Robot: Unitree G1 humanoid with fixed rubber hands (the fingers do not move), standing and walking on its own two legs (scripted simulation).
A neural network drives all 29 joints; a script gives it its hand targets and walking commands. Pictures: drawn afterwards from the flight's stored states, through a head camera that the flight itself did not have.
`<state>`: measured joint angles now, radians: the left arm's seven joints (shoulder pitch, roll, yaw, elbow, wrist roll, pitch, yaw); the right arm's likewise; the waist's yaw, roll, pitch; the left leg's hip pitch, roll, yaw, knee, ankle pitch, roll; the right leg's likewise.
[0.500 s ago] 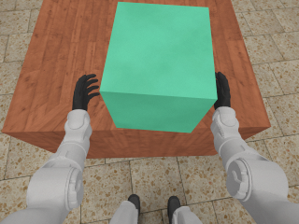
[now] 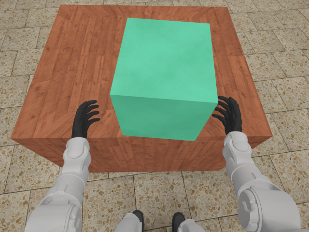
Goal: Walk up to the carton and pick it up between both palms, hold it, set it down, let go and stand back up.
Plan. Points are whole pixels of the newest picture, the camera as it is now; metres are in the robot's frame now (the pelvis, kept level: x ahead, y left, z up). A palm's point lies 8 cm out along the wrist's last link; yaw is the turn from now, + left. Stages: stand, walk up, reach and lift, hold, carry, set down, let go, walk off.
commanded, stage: set down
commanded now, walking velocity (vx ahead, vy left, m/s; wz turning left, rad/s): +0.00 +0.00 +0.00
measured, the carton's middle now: (163, 83) +0.56 +0.01 -0.04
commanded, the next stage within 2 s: none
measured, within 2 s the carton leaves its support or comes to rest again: neither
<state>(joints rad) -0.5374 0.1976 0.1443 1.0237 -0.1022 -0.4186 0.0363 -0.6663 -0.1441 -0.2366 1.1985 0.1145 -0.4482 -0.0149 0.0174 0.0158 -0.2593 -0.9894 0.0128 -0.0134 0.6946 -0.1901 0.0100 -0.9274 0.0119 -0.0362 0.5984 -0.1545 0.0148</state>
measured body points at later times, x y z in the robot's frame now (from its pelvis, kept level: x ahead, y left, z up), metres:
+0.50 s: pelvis +0.02 +0.00 +0.02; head +0.09 +0.02 +0.46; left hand +0.29 +0.24 -0.03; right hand +0.32 -0.21 -0.02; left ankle +0.06 +0.10 -0.70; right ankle +0.05 -0.13 -0.70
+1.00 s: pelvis +0.04 -0.01 +0.02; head +0.07 +0.01 +0.47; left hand +0.24 +0.24 -0.03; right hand +0.27 -0.23 -0.03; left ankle +0.06 +0.10 -0.70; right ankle +0.05 -0.13 -0.70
